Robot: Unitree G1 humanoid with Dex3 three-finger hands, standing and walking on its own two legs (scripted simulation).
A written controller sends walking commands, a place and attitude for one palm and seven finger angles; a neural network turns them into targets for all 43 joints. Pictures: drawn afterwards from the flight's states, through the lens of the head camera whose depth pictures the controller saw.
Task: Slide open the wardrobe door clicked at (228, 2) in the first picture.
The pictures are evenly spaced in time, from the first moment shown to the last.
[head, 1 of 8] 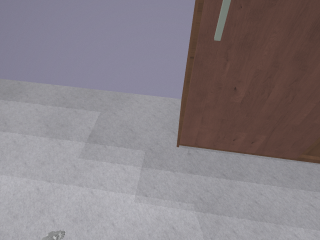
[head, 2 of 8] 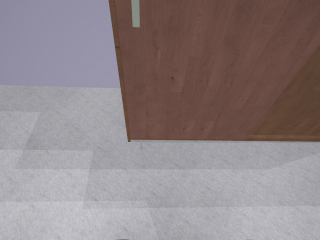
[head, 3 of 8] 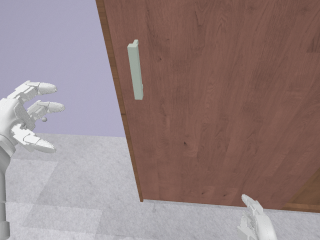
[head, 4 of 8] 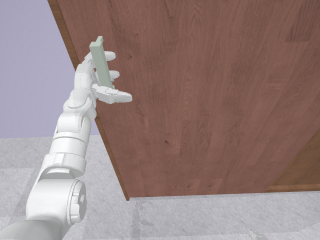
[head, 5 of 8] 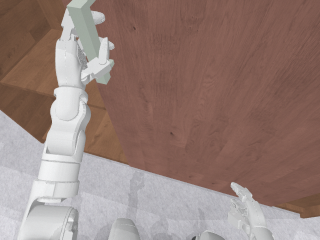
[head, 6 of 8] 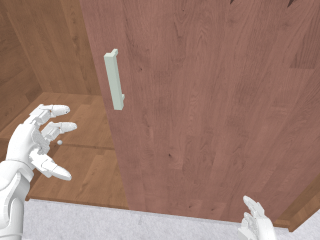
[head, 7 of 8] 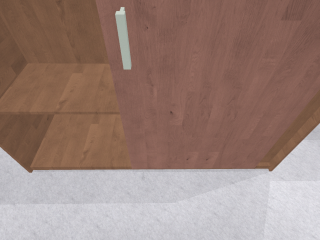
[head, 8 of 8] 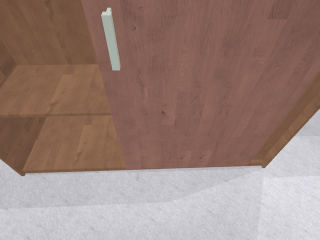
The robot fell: no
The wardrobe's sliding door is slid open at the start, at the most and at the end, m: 0.00 0.69 0.69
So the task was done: yes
